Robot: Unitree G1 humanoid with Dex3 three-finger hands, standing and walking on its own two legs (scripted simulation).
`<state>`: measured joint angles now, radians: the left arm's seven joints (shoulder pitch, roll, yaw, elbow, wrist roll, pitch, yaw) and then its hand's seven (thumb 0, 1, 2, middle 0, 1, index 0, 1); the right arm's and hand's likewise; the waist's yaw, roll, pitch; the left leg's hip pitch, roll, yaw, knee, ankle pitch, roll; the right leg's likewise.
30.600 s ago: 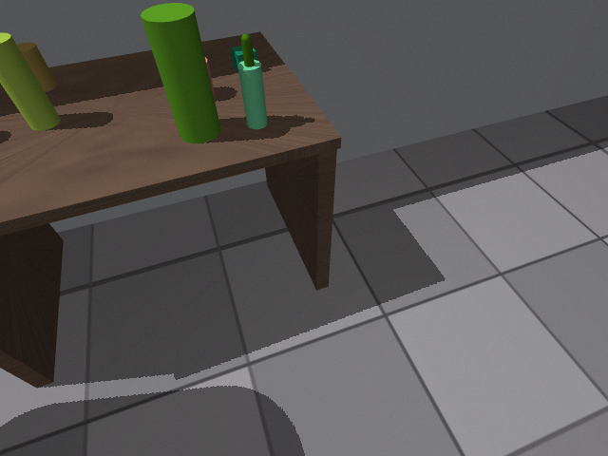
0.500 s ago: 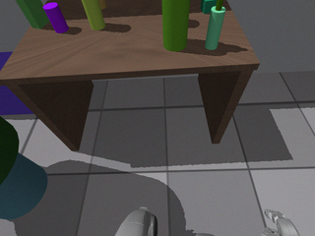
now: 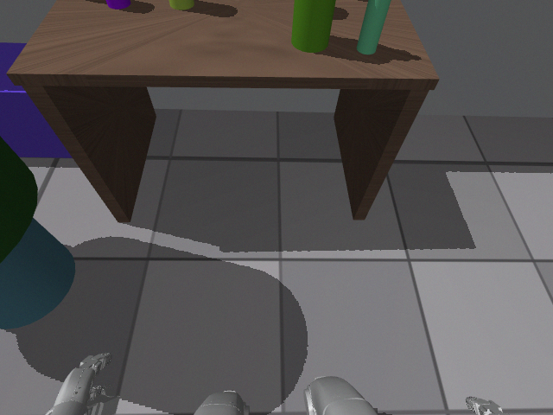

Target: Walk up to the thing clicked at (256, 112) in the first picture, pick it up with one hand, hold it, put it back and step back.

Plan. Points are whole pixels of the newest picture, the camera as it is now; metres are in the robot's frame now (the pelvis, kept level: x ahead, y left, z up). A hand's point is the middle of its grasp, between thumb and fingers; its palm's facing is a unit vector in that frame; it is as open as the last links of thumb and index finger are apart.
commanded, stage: step back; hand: right
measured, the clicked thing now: (377, 7) +0.97 -0.21 +0.07
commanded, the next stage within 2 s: stand in 1.32 s
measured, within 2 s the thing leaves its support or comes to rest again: neither
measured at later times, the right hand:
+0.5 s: hand out of the picture -0.08 -0.28 -0.16, palm faces -0.09 +0.92 -0.39, open 7.4 cm
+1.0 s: hand out of the picture -0.03 -0.26 -0.14, palm faces -0.05 +0.94 -0.35, open 7.4 cm
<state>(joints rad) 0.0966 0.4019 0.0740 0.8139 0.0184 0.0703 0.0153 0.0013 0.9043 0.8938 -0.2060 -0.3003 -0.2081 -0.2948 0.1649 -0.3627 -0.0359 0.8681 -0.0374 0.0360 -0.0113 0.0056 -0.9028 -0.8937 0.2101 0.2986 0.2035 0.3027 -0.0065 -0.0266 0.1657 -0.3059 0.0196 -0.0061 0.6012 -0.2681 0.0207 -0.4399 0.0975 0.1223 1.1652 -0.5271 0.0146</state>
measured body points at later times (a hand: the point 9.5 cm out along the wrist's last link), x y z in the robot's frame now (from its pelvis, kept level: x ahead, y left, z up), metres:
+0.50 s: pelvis -0.14 -0.01 -0.01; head -0.12 -0.01 +0.44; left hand -0.07 +0.32 -0.12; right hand -0.07 -0.33 -0.13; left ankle -0.14 +0.10 -0.73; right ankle -0.10 -0.14 -0.73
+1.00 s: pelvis -0.13 -0.02 +0.01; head -0.12 -0.01 +0.46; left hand -0.05 +0.29 -0.12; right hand -0.03 -0.31 -0.12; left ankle -0.14 +0.10 -0.73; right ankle -0.13 -0.15 -0.73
